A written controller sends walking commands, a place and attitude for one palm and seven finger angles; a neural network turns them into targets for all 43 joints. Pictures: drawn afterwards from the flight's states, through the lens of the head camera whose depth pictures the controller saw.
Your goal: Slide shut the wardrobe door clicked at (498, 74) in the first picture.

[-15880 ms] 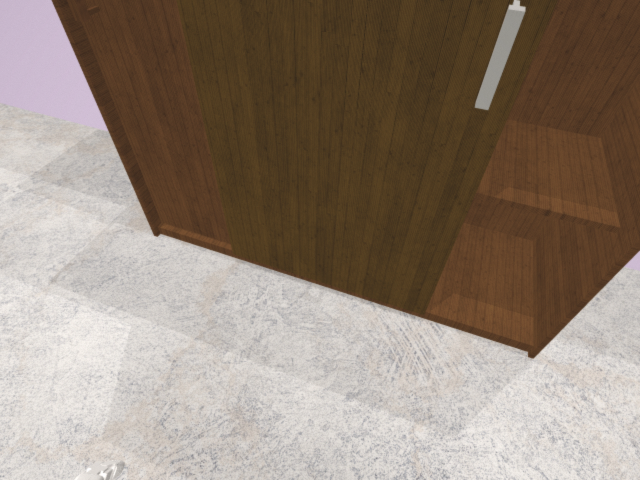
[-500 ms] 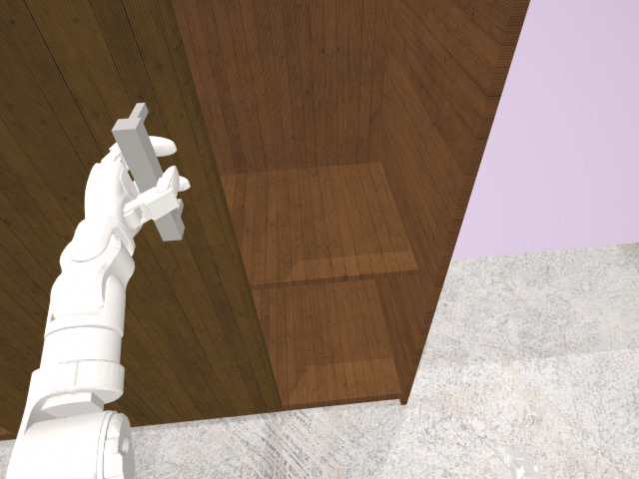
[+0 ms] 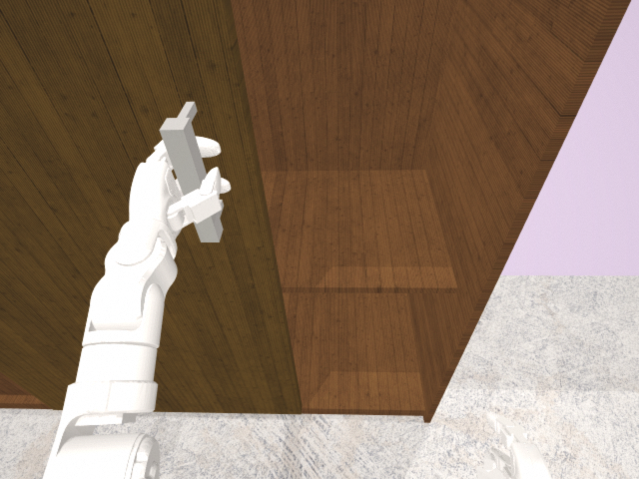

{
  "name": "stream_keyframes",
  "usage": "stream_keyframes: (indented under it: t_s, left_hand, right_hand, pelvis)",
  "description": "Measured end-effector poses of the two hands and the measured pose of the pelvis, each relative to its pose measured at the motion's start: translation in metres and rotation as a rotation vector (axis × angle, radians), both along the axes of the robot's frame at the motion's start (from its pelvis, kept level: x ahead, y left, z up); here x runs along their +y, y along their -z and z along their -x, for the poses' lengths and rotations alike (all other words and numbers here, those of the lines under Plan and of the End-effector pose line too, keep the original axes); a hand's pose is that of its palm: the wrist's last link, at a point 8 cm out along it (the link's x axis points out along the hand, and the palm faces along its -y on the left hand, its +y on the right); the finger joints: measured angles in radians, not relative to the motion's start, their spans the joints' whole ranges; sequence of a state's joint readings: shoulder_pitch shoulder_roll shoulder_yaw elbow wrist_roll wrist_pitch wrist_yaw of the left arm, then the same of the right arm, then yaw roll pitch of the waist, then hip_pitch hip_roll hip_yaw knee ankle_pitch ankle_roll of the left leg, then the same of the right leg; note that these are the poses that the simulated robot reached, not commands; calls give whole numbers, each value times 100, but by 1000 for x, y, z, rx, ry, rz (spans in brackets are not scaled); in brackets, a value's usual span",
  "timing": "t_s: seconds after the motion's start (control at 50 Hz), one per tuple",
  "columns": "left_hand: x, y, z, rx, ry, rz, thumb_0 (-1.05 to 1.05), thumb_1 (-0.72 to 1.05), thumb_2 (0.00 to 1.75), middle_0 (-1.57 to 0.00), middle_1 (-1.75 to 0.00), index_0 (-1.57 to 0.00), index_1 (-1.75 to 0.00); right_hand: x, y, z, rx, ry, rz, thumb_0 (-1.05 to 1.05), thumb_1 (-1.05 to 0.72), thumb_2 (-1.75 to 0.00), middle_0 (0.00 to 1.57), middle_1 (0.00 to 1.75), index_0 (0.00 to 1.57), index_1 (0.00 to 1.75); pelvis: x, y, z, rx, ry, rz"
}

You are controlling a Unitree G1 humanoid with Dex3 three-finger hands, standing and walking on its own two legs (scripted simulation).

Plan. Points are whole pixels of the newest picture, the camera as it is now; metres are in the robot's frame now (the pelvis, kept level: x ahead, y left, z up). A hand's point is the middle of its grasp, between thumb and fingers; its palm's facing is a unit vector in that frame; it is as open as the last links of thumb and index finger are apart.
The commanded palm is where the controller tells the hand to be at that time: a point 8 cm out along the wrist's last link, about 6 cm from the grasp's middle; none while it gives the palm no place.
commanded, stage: tug the door sideways, standing still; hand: left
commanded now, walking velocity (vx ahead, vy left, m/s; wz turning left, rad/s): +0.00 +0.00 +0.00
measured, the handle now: (200, 175) +0.42 +0.18 +0.19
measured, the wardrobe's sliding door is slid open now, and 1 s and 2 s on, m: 0.37 0.37 0.32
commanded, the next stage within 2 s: step sideways, sliding the door along in 0.64 s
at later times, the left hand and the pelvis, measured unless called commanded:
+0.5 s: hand (211, 195) +0.38 +0.16 +0.19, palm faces +0.14 -0.99 -0.02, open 5.6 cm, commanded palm +0.36 +0.15 +0.20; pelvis -0.02 +0.02 +0.00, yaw +3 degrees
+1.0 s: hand (210, 196) +0.38 +0.16 +0.19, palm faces +0.22 -0.96 -0.17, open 6.1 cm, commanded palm +0.36 +0.18 +0.20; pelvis -0.05 -0.01 -0.01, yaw -1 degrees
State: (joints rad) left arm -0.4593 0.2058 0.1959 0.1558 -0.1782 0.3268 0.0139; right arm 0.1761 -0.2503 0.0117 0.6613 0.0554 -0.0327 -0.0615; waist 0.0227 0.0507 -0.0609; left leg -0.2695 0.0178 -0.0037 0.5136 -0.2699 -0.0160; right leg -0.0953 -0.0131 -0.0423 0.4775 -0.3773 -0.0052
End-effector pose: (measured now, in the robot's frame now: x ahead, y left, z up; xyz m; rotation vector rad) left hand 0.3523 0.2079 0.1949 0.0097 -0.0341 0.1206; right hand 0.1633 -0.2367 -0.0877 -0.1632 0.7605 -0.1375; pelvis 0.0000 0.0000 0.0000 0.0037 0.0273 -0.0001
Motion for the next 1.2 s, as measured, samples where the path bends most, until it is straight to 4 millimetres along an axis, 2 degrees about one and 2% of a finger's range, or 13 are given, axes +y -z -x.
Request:
stream_keyframes:
  t_s: [0.14,0.3,0.68,0.76,0.88,0.98,1.06,1.12,1.2]
  left_hand:
    - [-1,0,0,-1,-19,-1,-1,69,83,-44,-140,-40,-140]
    - [-1,0,1,-5,-32,-7,-1,69,83,-44,-140,-40,-140]
    - [-1,0,1,-14,-24,-14,-1,70,81,-45,-140,-38,-140]
    - [-2,0,1,-11,-28,-14,-1,70,81,-45,-140,-38,-140]
    - [2,1,-1,-97,-18,-133,-5,64,81,-45,-140,-35,-140]
    - [1,1,0,-131,-74,-180,-8,63,83,-45,-140,-33,-140]
    - [-2,1,1,-132,-111,-171,-7,63,83,-45,-140,-33,-140]
    - [-3,3,1,-167,-123,-139,-5,64,83,-45,-140,-33,-140]
    - [-5,5,0,-228,-151,-111,-2,65,82,-45,-140,-34,-140]
  right_hand:
    - [21,3,-6,-5,-54,-29,1,-90,-90,20,30,20,30]
    - [36,9,4,20,-93,-49,1,-90,-90,20,30,20,30]
    - [39,15,46,48,-90,-46,1,-90,-90,20,30,20,30]
    - [36,16,55,51,-82,-44,1,-90,-90,20,30,20,30]
    - [21,22,72,78,-18,-19,1,-90,-90,20,30,20,30]
    - [2,38,88,144,20,-28,1,-90,-90,20,30,20,30]
    - [-13,49,98,247,13,-21,1,-90,-90,20,30,20,30]
    - [-24,47,96,305,-6,12,1,-90,-90,20,30,20,30]
    - [-36,45,76,273,-22,12,1,-90,-90,20,30,20,30]
  pelvis:
    - [4,1,3,-5,-18,0]
    - [10,2,10,-6,-37,6]
    - [20,4,32,-3,-43,14]
    - [19,4,37,-4,-42,15]
    - [12,7,47,-8,15,10]
    - [-4,12,51,-21,19,15]
    - [-19,12,44,-35,-24,45]
    - [-29,11,35,-48,-38,14]
    - [-39,15,33,-69,-29,-7]
